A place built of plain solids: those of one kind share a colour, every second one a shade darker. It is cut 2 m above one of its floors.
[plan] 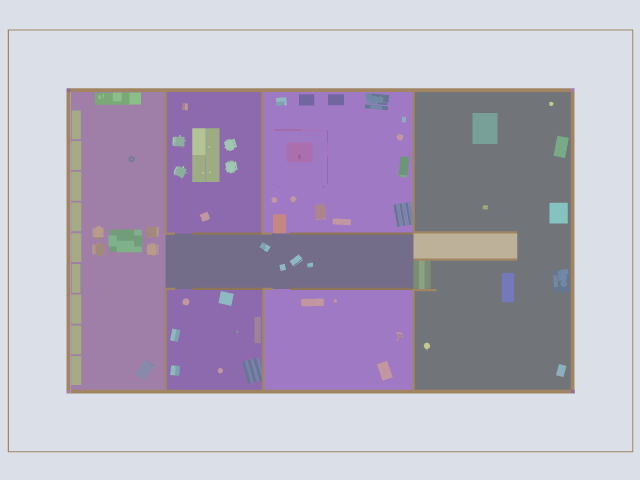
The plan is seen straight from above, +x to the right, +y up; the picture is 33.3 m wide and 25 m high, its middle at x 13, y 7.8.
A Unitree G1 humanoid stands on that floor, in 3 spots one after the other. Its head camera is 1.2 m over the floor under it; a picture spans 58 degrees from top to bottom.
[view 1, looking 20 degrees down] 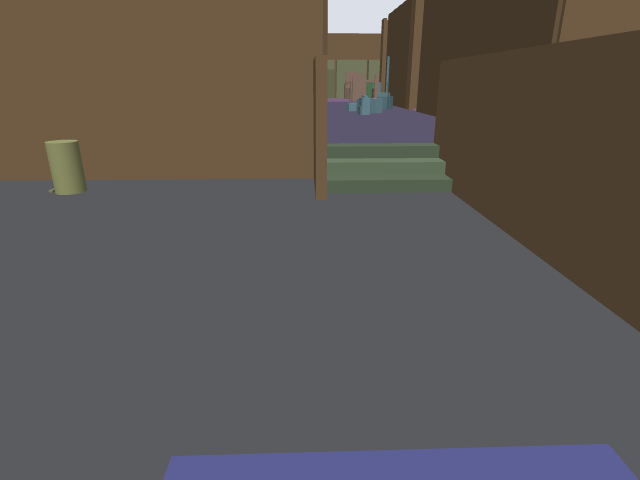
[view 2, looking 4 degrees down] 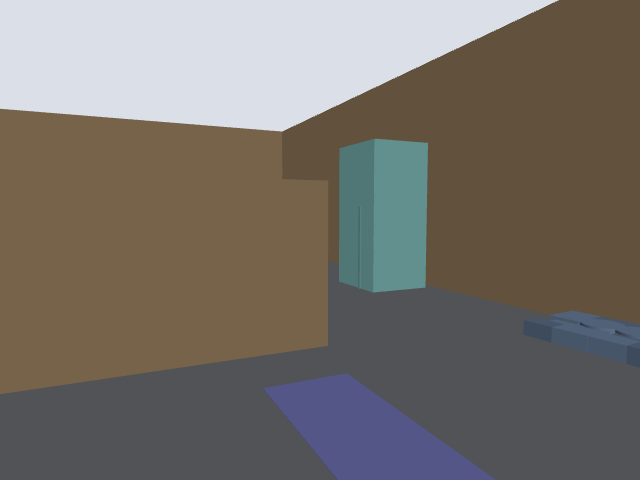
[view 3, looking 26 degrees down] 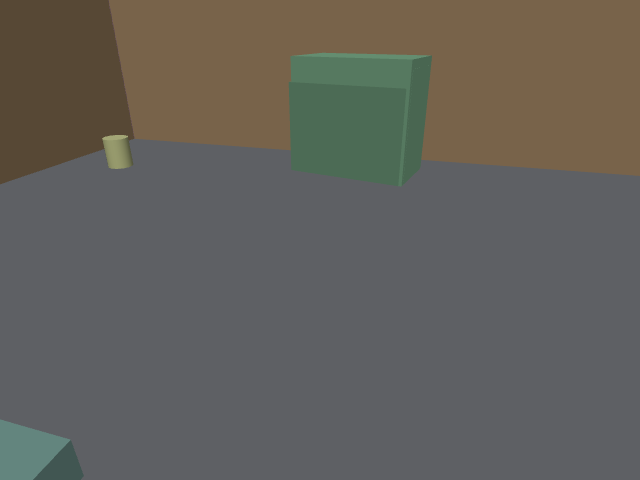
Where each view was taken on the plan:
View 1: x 23.62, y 5.02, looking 178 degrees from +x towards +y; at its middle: ground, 3.51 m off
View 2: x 21.62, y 3.35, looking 65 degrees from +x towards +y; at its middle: wall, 3.73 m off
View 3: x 21.62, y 11.89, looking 16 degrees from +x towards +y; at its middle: ground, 2.74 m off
